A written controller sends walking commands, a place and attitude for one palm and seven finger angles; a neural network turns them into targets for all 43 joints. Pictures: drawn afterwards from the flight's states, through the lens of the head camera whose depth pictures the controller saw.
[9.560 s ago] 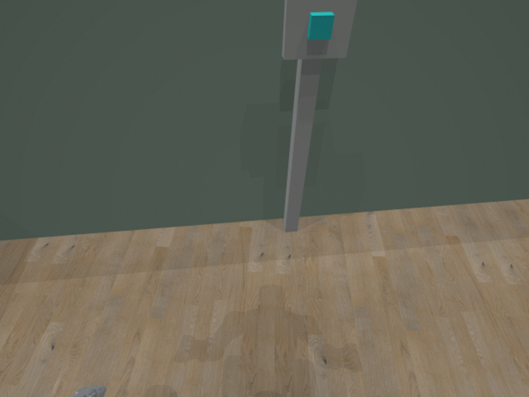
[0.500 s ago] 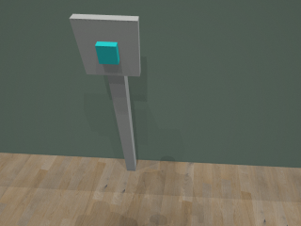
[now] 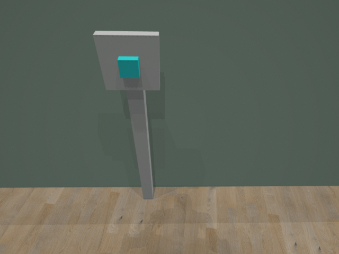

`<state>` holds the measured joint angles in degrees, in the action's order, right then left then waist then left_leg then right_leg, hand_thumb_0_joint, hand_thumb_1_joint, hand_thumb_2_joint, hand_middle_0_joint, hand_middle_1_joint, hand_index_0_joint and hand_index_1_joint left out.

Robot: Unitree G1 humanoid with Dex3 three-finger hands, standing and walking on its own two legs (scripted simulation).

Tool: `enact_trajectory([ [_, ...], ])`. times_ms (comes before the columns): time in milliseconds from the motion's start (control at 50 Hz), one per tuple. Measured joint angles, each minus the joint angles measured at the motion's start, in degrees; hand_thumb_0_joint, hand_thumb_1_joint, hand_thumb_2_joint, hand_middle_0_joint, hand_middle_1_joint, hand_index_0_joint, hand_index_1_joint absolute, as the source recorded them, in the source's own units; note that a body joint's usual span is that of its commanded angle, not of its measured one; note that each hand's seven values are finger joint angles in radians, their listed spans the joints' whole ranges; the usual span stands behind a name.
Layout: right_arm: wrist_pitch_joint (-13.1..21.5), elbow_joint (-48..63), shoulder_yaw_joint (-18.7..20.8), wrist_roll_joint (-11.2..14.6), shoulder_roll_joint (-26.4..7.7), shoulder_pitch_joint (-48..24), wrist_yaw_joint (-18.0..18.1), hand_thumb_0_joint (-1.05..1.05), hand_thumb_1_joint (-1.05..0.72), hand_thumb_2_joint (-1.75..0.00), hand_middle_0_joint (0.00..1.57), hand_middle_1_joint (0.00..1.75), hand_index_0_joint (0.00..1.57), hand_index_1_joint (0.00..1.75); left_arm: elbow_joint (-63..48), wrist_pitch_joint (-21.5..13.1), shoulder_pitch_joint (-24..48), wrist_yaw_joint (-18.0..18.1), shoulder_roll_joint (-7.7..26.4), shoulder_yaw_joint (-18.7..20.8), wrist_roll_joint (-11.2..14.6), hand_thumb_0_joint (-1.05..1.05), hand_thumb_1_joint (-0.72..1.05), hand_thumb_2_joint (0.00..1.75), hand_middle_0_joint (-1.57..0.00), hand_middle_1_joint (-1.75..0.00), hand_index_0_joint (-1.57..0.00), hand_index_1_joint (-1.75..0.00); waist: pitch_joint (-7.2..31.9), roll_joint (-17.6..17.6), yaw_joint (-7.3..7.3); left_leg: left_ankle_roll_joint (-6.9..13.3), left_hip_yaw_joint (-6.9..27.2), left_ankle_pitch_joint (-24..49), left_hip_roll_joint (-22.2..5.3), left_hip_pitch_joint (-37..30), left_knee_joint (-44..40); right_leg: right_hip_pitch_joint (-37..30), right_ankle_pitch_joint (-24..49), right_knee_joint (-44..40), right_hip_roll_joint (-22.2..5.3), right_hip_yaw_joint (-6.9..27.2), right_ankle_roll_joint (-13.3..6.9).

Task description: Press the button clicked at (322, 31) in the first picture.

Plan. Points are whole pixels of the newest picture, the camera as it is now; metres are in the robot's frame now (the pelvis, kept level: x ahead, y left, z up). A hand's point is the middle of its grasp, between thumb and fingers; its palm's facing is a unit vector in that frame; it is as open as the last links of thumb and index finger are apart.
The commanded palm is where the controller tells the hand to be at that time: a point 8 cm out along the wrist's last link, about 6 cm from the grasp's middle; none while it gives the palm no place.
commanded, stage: shuffle to correct the standing spot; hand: left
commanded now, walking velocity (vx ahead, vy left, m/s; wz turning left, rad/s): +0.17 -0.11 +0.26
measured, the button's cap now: (129, 66) +0.58 +0.16 +0.17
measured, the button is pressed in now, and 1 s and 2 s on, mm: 0 0 0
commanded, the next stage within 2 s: come to a stop and stand still in 0.68 s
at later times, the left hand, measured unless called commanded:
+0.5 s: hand out of the picture -0.06 +0.10 -0.18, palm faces +0.09 -0.99 -0.12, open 7.4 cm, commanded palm none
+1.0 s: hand out of the picture +0.04 +0.10 -0.19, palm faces +0.11 -0.99 -0.12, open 7.4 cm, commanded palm none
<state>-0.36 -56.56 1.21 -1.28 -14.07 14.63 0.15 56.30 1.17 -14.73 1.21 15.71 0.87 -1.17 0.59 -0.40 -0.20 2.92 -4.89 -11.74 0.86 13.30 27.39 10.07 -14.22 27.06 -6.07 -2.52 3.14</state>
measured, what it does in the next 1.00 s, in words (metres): walks ahead: left foot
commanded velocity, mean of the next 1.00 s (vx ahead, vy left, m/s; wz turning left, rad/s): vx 0.09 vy -0.07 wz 0.02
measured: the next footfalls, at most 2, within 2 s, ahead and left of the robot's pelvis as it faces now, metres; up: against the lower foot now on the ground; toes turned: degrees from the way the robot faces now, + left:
left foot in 0.88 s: +0.21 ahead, +0.05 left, +0.00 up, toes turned +12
right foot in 1.24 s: +0.14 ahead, -0.19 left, +0.00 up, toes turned -3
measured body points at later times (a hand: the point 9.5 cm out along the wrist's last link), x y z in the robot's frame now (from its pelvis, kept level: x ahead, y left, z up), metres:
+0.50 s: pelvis +0.02 -0.04 -0.01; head +0.00 -0.04 +0.44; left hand -0.06 +0.16 -0.17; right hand +0.00 -0.26 -0.17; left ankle +0.04 +0.09 -0.74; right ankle +0.01 -0.15 -0.73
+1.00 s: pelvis +0.11 -0.03 -0.01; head +0.12 -0.02 +0.44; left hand +0.04 +0.16 -0.18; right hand +0.21 -0.25 -0.15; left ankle +0.17 +0.04 -0.74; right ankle +0.04 -0.15 -0.71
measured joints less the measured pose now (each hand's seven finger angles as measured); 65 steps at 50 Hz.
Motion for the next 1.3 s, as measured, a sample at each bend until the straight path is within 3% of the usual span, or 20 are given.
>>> enact_trajectory([
  [140, -1.6, -3.5, 0.3, -0.2, 0.5, 4.3, 0.3, 0.00, -0.90, -0.90, 0.20, 0.30, 0.20, 0.30, 2.4, 0.5, -3.7, -0.1, -2.4, -0.3, -0.2, 0.01, 0.91, 0.90, -0.20, -0.30, -0.20, -0.30, 0.6, -0.5, 1.21, -0.8, 1.8, -0.5, -0.4, 0.7, -0.3, 0.5, -3.8, 0.9, 1.5, -0.2, -1.3],
  [300, -1.7, -5.5, -0.2, -0.1, 3.4, 7.2, 0.6, 0.00, -0.90, -0.90, 0.20, 0.30, 0.20, 0.30, 4.9, -0.2, -9.6, -0.3, -6.8, -0.6, 0.3, 0.01, 0.91, 0.90, -0.20, -0.30, -0.20, -0.30, 0.0, -0.4, 0.40, -1.6, 3.8, -6.0, -1.6, 3.0, 5.6, 0.8, -1.7, 2.8, 3.2, -0.9, -2.2],
  [460, 0.2, -5.0, 0.5, -0.1, 6.2, 7.9, 1.1, 0.00, -0.90, -0.90, 0.20, 0.30, 0.20, 0.30, 7.6, 0.4, -13.2, -0.7, -9.8, -0.4, 0.0, 0.01, 0.91, 0.90, -0.20, -0.30, -0.20, -0.30, 1.0, 0.6, 0.45, -2.6, 2.9, -5.2, -2.8, 3.3, 8.5, 3.0, -9.7, 10.0, 4.3, -0.1, -3.8],
  [500, 0.6, -5.1, 0.7, -0.1, 6.7, 7.5, 1.2, 0.00, -0.90, -0.90, 0.20, 0.30, 0.20, 0.30, 7.2, 0.3, -12.7, -1.0, -10.1, -0.1, -0.2, 0.01, 0.91, 0.90, -0.20, -0.30, -0.20, -0.30, 0.9, 0.4, 0.46, -2.7, 2.3, -5.6, -3.2, 2.9, 7.7, 4.5, -10.0, 11.8, 4.4, -1.2, -4.2],
  [540, 0.7, -5.2, 0.8, 0.0, 6.9, 7.4, 1.2, 0.00, -0.90, -0.90, 0.20, 0.30, 0.20, 0.30, 6.4, -0.5, -12.1, -1.2, -10.2, 0.3, -0.2, 0.01, 0.91, 0.90, -0.20, -0.30, -0.20, -0.30, 0.7, 0.0, 0.45, -3.0, 2.2, -5.8, -3.4, 2.7, 7.3, 3.8, -8.2, 8.1, 4.8, -2.5, -4.4],
  [620, -0.2, -6.4, 1.0, 0.2, 6.9, 7.1, 0.9, 0.00, -0.90, -0.90, 0.20, 0.30, 0.20, 0.30, 5.0, -3.3, -10.7, -0.1, -10.1, 0.9, 0.0, 0.01, 0.91, 0.90, -0.20, -0.30, -0.20, -0.30, 1.0, -1.3, -0.55, -1.9, 2.9, -12.0, -3.7, 7.2, 18.5, 1.6, -5.2, 5.3, 5.5, -5.0, -5.4],
  [680, -0.5, -6.2, 1.5, 0.0, 6.5, 5.1, 0.3, 0.00, -0.90, -0.90, 0.20, 0.30, 0.20, 0.30, 5.0, -4.4, -10.8, 0.6, -10.5, 0.9, -0.2, 0.00, 0.91, 0.90, -0.20, -0.30, -0.20, -0.30, 1.0, -1.2, -1.18, -1.8, 1.1, -10.7, -3.9, 11.3, 26.6, -1.6, -4.6, 0.8, 5.5, -5.8, -5.6],
  [820, 0.7, -3.7, 2.0, 0.2, 4.3, -0.8, 0.2, 0.02, -0.94, -0.90, 0.19, 0.30, 0.20, 0.30, 7.0, -4.1, -11.5, 0.6, -11.1, 0.1, -0.4, 0.00, 0.91, 0.90, -0.20, -0.30, -0.20, -0.30, -1.0, -0.2, -1.39, -1.7, -2.7, -4.9, -4.1, 11.2, 14.3, -6.6, -5.0, -3.4, 5.8, -6.2, -4.6],
  [880, 2.0, -2.5, 1.2, 0.2, 4.4, -2.7, 0.6, 0.02, -0.93, -0.90, 0.19, 0.30, 0.20, 0.30, 7.8, -3.2, -12.2, 0.7, -11.0, 0.0, -0.1, 0.00, 0.91, 0.90, -0.20, -0.30, -0.20, -0.30, -2.0, -0.1, -1.59, -1.2, -3.1, 3.6, -4.2, 7.0, 5.3, -6.9, -8.3, 0.4, 6.6, -5.8, -3.9],
  [960, 2.4, -2.6, -0.1, 0.6, 6.2, -5.4, 2.1, 0.01, -0.92, -0.90, 0.19, 0.30, 0.20, 0.30, 8.4, -0.8, -10.2, 1.3, -10.3, -0.3, 0.3, 0.00, 0.91, 0.90, -0.20, -0.30, -0.20, -0.30, -3.1, 2.6, -2.40, 1.4, -6.0, -1.6, -3.2, 5.1, 6.5, -1.7, -14.4, 13.4, 4.6, -2.1, -2.5],
  [1080, 1.1, -1.1, 1.0, 0.6, 6.3, -7.6, 2.8, -0.01, -0.93, -0.90, 0.20, 0.30, 0.21, 0.30, 3.7, 1.1, -3.8, 1.1, -9.2, 0.8, -0.1, 0.01, 0.91, 0.90, -0.20, -0.30, -0.20, -0.30, -4.7, 0.7, -1.28, 1.6, -6.5, 1.2, -3.5, 4.7, 2.5, 8.4, -13.7, 23.0, 3.5, 0.0, -1.6],
  [1160, -0.1, -1.0, 1.8, 0.0, 5.0, -7.1, 1.9, -0.02, -0.93, -0.90, 0.20, 0.30, 0.21, 0.30, 0.7, 1.1, -0.6, 1.1, -7.9, 1.7, -0.4, 0.01, 0.91, 0.90, -0.20, -0.30, -0.20, -0.30, -4.2, -0.5, -0.60, 0.9, -5.8, 2.7, -3.9, 5.8, 1.8, 9.9, -10.7, 20.4, 2.7, -0.5, -1.9],
  [1220, -1.0, -1.2, 2.3, -0.2, 4.4, -5.5, 1.3, -0.01, -0.92, -0.90, 0.20, 0.30, 0.21, 0.30, -0.8, 0.3, -0.1, 1.0, -7.0, 2.0, -0.5, 0.01, 0.92, 0.90, -0.20, -0.30, -0.20, -0.30, -3.0, -1.0, -0.29, 0.0, -5.3, 2.7, -4.0, 7.0, 3.2, 6.1, -6.1, 10.5, 2.5, -1.5, -2.4],
  [1240, -1.4, -1.2, 2.4, -0.1, 4.4, -4.8, 1.1, -0.01, -0.92, -0.90, 0.20, 0.30, 0.21, 0.30, -1.2, -0.1, -0.4, 1.0, -6.5, 2.0, -0.6, 0.00, 0.92, 0.90, -0.20, -0.30, -0.20, -0.30, -2.4, -0.6, -0.39, -0.5, -5.4, 1.8, -3.8, 7.9, 4.6, 5.0, -5.7, 6.9, 2.3, -1.0, -2.8],
  [1300, -2.9, -1.8, 2.7, 0.1, 3.7, -3.1, 0.7, -0.01, -0.92, -0.90, 0.20, 0.30, 0.20, 0.30, -0.7, 0.0, -0.7, 1.1, -7.1, 1.3, -0.6, 0.00, 0.92, 0.90, -0.19, -0.30, -0.20, -0.30, -1.8, -2.3, -0.03, -2.2, -1.8, -5.6, -3.8, 9.2, 9.8, 4.8, -3.3, 6.5, 3.6, -1.9, -3.1],
])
